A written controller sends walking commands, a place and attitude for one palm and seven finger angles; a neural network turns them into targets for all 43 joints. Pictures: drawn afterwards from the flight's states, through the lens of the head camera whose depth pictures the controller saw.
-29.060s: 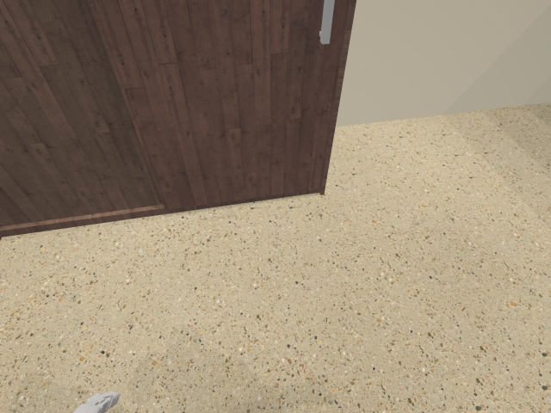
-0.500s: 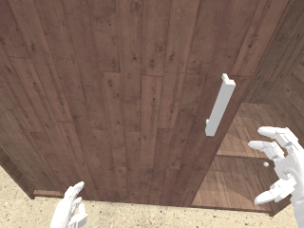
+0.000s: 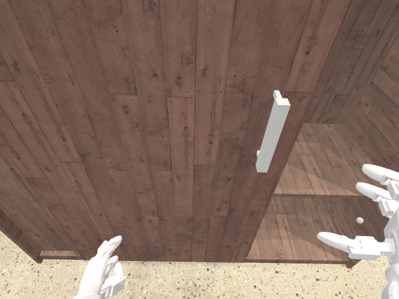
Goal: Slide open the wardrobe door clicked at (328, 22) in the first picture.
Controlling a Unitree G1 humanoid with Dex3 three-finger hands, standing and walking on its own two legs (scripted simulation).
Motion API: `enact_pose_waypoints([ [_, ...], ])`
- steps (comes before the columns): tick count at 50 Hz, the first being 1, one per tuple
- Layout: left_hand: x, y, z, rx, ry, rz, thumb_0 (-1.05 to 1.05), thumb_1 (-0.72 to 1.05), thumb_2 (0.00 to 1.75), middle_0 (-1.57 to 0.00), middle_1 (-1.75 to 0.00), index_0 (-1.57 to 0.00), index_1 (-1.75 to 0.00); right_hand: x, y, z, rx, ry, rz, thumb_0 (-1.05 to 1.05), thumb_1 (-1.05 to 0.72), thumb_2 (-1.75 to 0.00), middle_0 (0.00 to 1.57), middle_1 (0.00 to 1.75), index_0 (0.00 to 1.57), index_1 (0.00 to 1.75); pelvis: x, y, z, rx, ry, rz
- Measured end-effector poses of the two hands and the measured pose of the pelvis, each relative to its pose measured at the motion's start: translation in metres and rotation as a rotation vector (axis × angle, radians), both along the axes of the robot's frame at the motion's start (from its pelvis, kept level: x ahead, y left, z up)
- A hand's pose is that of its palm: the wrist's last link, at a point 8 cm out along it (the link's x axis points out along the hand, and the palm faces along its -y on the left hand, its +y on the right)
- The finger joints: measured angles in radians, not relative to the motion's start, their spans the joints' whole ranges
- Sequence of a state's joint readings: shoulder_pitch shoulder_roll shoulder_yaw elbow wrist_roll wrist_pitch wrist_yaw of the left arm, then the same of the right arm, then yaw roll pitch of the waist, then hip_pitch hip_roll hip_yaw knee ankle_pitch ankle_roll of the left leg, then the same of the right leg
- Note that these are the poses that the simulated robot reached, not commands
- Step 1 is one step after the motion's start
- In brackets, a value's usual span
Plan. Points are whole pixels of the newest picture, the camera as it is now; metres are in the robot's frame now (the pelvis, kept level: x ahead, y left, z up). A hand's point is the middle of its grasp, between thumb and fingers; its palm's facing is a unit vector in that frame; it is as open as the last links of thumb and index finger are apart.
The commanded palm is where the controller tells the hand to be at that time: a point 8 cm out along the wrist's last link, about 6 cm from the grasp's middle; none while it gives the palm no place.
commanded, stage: draw the hand back to the body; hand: right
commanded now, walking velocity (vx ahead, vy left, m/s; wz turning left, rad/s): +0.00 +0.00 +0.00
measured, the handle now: (268, 133) +0.44 -0.17 +0.12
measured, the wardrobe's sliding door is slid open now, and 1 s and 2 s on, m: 0.52 0.52 0.52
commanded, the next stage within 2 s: step back with the hand held close in 0.82 s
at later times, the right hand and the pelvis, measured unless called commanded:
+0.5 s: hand (379, 211) +0.20 -0.27 +0.17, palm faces +0.46 +0.82 -0.35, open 8.3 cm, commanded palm +0.16 -0.30 +0.18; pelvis +0.02 +0.00 +0.01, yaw +1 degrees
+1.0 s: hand (378, 211) +0.21 -0.27 +0.17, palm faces +0.46 +0.81 -0.35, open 7.4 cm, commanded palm +0.16 -0.30 +0.18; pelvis +0.01 +0.00 +0.01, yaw +1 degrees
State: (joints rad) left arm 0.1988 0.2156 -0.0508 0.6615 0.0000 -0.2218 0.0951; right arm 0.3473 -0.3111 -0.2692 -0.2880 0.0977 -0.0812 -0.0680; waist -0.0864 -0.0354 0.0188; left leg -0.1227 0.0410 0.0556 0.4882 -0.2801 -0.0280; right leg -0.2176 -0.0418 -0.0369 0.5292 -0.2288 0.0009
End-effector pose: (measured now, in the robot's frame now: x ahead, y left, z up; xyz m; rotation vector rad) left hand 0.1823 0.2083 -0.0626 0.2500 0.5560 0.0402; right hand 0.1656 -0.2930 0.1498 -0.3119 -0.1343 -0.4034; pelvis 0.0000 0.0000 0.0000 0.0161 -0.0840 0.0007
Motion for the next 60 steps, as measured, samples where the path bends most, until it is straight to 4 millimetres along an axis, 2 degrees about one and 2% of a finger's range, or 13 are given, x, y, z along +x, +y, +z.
enact_pose_waypoints([
  [13, 0.007, -0.003, -0.002, -0.006, 0.052, 0.022, 0.02, 0.9, 0.9, -0.21, -0.3, -0.21, -0.3, 0.002, -0.008, 0.022, -0.078, -0.032, -0.025, 0.0, -0.26, -0.59, 0.23, 0.68, 0.23, 0.67, 0.014, -0.007, 0.005, -0.007, -0.014, 0.016],
  [29, 0.016, 0.007, 0.003, 0.01, 0.055, 0.029, 0.02, 0.9, 0.9, -0.21, -0.3, -0.2, -0.3, -0.007, -0.01, 0.032, -0.105, -0.039, -0.061, 0.01, -0.79, -0.84, 0.21, 0.37, 0.21, 0.36, 0.017, -0.001, 0.007, -0.004, -0.018, 0.015],
  [36, 0.015, 0.009, 0.003, 0.013, 0.061, 0.027, 0.02, 0.9, 0.9, -0.21, -0.3, -0.2, -0.3, -0.006, -0.006, 0.027, -0.087, -0.023, -0.059, 0.01, -0.87, -0.88, 0.21, 0.32, 0.21, 0.32, 0.017, 0.002, 0.008, -0.003, -0.021, 0.014],
  [47, 0.013, 0.011, 0.003, 0.013, 0.061, 0.036, 0.02, 0.9, 0.9, -0.21, -0.3, -0.2, -0.3, -0.006, -0.004, 0.03, -0.093, -0.026, -0.051, 0.01, -0.89, -0.89, 0.21, 0.31, 0.21, 0.3, 0.016, 0.003, 0.008, -0.002, -0.026, 0.017],
  [51, 0.011, 0.012, 0.002, 0.017, 0.084, 0.039, 0.01, 0.9, 0.9, -0.21, -0.3, -0.2, -0.3, -0.002, -0.012, 0.034, -0.129, -0.04, -0.056, 0.01, -0.89, -0.89, 0.21, 0.31, 0.21, 0.3, 0.014, 0.002, 0.008, 0.007, 0.003, 0.018],
  [60, -0.011, 0.015, 0.005, 0.031, 0.126, 0.131, 0.01, 0.9, 0.9, -0.21, -0.3, -0.21, -0.3, 0.005, -0.014, 0.025, -0.183, 0.02, 0.047, 0.01, -0.9, -0.9, 0.21, 0.3, 0.21, 0.3, -0.003, -0.014, 0.006, 0.003, 0.065, 0.05],
])
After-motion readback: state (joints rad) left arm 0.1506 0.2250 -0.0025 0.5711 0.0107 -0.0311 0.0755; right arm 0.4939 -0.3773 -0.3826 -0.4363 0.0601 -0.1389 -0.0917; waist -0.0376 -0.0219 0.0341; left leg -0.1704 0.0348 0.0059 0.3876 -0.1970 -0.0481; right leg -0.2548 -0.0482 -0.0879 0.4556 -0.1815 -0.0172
